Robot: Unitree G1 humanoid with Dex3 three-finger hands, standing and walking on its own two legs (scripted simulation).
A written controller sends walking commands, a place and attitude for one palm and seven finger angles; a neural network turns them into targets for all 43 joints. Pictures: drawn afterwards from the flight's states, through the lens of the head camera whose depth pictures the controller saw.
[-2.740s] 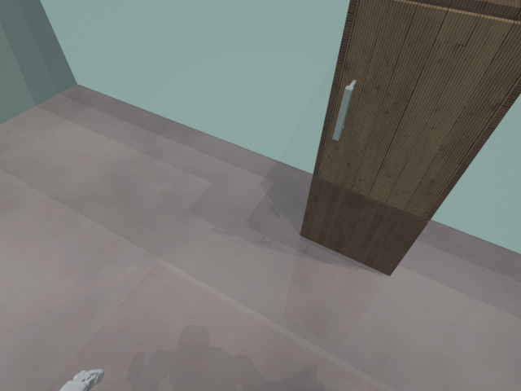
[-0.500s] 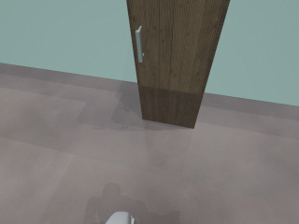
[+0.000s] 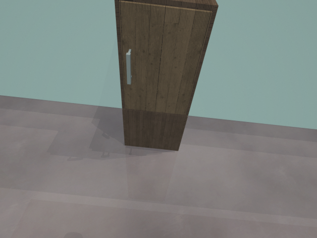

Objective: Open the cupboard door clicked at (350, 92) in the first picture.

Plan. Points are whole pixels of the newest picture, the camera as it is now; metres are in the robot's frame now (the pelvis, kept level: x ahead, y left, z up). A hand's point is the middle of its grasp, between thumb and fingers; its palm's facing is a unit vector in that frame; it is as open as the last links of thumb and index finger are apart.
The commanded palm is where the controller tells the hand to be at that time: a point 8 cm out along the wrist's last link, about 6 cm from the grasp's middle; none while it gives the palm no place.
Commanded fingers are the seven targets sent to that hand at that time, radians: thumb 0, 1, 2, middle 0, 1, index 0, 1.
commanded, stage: take the last steps up to it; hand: left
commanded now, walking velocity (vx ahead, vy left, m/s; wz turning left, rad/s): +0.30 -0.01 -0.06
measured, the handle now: (129, 67) +0.88 +0.19 -0.04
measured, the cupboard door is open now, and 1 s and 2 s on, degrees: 0 0 0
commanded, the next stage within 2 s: come to a stop and stand still in 0.82 s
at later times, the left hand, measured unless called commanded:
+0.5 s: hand out of the picture +0.12 +0.15 -0.18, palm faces +0.05 -0.98 -0.19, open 7.2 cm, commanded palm none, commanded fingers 0.00 0.90 0.90 -0.20 -0.30 -0.20 -0.30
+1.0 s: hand (96, 181) +0.34 +0.23 -0.18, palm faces +0.05 -0.99 -0.16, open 7.4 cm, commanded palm none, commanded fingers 0.00 0.90 0.90 -0.20 -0.30 -0.20 -0.30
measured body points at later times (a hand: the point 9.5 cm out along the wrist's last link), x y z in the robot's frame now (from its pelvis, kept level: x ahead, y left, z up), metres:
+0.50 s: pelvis +0.12 -0.03 -0.01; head +0.12 -0.03 +0.44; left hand +0.12 +0.20 -0.16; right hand +0.10 -0.27 -0.16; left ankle +0.16 +0.09 -0.69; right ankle +0.05 -0.15 -0.75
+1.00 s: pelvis +0.30 +0.05 +0.00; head +0.31 +0.07 +0.45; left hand +0.34 +0.28 -0.17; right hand +0.29 -0.18 -0.15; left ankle +0.28 +0.11 -0.75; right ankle +0.34 -0.10 -0.68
